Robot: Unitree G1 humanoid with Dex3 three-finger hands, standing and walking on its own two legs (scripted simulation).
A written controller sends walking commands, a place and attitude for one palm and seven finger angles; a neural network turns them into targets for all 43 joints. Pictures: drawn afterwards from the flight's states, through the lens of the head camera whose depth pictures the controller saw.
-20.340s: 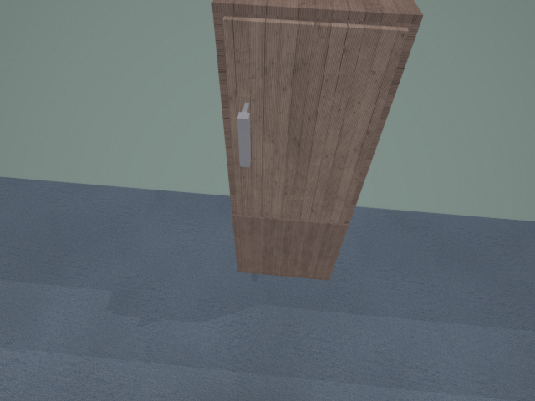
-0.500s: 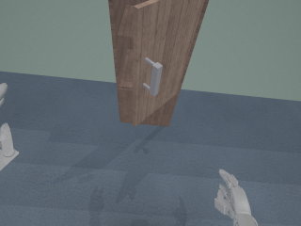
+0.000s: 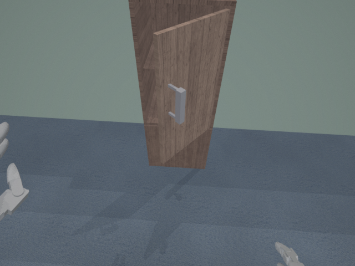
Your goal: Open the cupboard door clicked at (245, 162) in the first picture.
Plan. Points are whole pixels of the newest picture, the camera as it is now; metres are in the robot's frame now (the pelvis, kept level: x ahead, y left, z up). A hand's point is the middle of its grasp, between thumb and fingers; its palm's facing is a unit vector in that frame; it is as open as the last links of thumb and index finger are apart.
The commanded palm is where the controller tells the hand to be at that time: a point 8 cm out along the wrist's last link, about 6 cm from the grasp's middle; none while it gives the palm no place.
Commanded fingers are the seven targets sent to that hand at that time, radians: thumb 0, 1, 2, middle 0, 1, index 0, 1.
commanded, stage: stop stepping back and stand still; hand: left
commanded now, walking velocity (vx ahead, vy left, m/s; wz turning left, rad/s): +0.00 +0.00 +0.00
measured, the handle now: (175, 103) +0.65 +0.03 +0.01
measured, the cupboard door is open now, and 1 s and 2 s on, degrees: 49 49 49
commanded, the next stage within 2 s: let the arm hang, fingers relaxed in 0.48 s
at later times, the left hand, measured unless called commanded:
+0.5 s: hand (2, 205) +0.18 +0.29 +0.16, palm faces +0.42 -0.79 -0.45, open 7.4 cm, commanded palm +0.12 +0.32 +0.18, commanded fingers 0.00 0.90 0.90 -0.20 -0.30 -0.20 -0.30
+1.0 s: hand out of the picture -0.04 +0.20 -0.17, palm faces +0.01 -0.98 -0.19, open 7.2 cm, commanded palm none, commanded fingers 0.00 0.90 0.90 -0.20 -0.30 -0.20 -0.30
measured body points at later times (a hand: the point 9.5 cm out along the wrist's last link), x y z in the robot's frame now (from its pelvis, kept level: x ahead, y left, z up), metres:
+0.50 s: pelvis -0.02 +0.02 +0.01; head -0.01 +0.03 +0.46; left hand +0.15 +0.33 +0.18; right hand +0.15 -0.21 -0.08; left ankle +0.00 +0.13 -0.74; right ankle -0.01 -0.09 -0.74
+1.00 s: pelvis -0.04 +0.01 +0.00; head -0.01 +0.02 +0.45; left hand -0.04 +0.25 -0.16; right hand -0.02 -0.26 -0.14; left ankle +0.00 +0.13 -0.74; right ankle -0.01 -0.09 -0.74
